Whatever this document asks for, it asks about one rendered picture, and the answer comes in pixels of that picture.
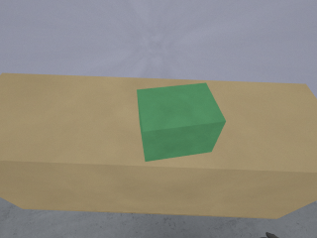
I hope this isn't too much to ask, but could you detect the carton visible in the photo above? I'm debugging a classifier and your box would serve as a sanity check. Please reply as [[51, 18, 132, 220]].
[[137, 82, 226, 162]]

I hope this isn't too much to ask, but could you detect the pedestal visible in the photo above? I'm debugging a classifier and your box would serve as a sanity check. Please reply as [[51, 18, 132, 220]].
[[0, 72, 317, 219]]

